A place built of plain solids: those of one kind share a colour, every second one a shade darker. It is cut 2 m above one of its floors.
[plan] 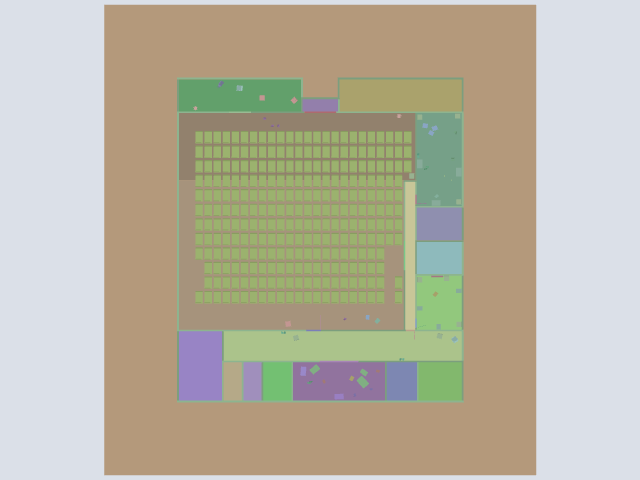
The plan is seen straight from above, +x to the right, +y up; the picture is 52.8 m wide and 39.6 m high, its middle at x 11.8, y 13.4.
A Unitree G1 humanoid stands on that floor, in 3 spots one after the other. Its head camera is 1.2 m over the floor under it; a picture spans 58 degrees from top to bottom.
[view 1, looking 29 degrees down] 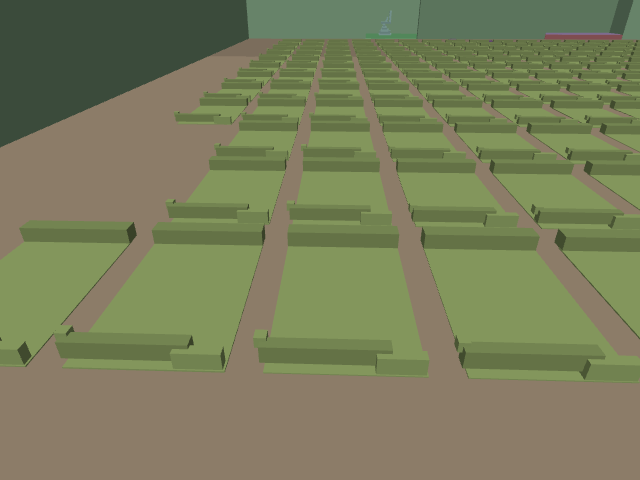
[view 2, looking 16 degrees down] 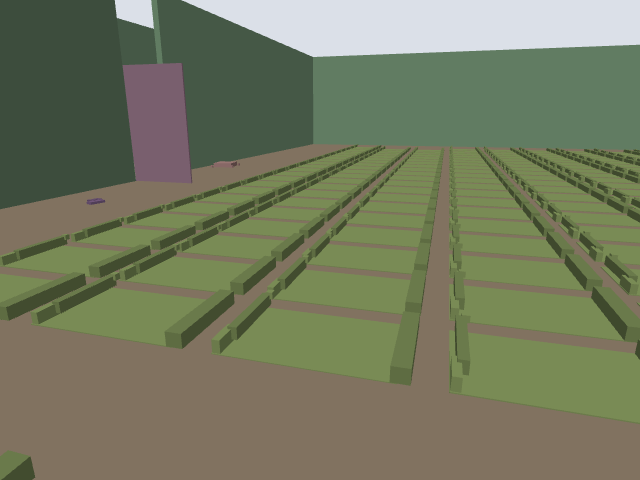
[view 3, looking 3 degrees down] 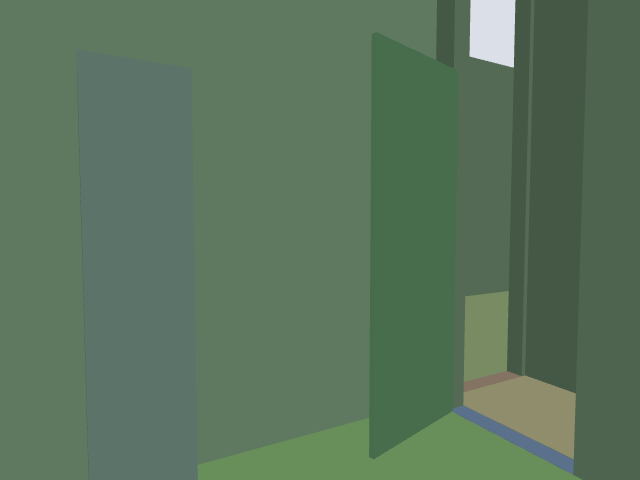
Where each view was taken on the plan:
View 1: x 3.27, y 7.03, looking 92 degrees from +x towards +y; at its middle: yoga_mat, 2.38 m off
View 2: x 18.88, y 11.68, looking -164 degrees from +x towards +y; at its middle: yoga_mat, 4.00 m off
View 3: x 21.77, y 8.07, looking -119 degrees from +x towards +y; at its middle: wall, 2.38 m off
